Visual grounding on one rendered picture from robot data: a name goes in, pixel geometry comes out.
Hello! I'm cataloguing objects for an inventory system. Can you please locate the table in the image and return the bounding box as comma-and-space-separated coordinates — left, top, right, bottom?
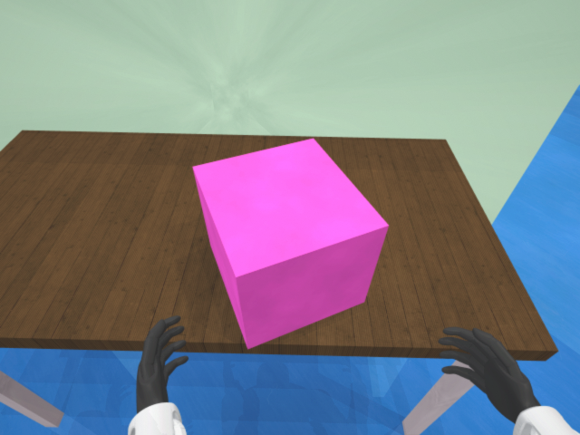
0, 130, 559, 435

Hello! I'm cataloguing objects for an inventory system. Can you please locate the left robot hand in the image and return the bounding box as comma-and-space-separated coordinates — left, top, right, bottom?
136, 315, 189, 414

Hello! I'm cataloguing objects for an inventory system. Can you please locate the left robot forearm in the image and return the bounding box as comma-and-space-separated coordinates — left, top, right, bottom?
128, 402, 187, 435

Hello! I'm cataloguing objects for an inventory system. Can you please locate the right robot hand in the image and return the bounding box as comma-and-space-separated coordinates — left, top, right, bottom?
438, 327, 541, 424

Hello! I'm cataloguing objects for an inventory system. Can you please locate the carton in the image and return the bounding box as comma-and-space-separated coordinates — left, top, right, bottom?
192, 139, 389, 349

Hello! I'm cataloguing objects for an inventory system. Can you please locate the right robot forearm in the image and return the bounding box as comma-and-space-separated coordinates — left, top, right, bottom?
513, 406, 580, 435

